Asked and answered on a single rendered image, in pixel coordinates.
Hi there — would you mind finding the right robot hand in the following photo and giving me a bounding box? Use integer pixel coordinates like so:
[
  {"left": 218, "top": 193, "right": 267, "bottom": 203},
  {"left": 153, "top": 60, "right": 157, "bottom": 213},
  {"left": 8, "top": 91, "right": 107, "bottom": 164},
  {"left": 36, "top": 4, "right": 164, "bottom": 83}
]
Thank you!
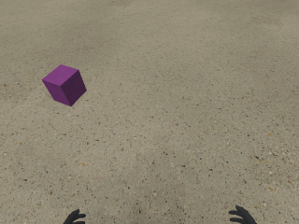
[{"left": 229, "top": 205, "right": 257, "bottom": 224}]

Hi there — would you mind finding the carton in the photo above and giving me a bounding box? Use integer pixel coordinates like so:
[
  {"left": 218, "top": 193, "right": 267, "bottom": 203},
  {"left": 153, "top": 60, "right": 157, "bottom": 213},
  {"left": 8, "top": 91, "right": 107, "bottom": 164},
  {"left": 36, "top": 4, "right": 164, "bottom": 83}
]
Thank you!
[{"left": 41, "top": 64, "right": 87, "bottom": 106}]

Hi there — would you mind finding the left robot hand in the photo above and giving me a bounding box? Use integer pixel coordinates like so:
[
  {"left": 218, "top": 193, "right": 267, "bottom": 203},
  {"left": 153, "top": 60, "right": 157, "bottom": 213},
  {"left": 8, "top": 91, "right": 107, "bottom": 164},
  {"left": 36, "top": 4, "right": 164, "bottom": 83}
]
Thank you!
[{"left": 63, "top": 209, "right": 86, "bottom": 224}]

